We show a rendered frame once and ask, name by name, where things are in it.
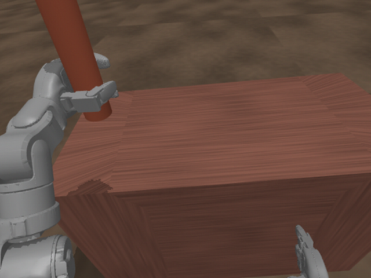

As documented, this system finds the left robot arm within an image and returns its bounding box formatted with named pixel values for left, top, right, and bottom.
left=0, top=97, right=75, bottom=278

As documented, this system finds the right robot hand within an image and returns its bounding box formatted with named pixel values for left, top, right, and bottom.
left=287, top=225, right=329, bottom=278

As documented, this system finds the can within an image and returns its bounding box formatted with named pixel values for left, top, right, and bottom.
left=35, top=0, right=112, bottom=122

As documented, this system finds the left robot hand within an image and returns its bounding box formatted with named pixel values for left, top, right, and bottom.
left=32, top=53, right=119, bottom=119

